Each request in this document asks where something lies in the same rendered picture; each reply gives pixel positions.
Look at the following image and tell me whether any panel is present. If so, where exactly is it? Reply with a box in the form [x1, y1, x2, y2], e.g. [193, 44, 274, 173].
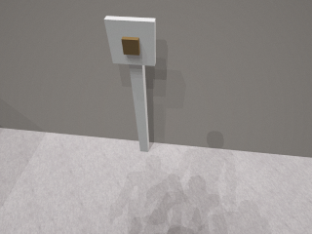
[104, 16, 156, 152]

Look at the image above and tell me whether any button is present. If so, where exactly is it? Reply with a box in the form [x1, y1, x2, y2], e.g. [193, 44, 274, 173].
[121, 36, 140, 56]

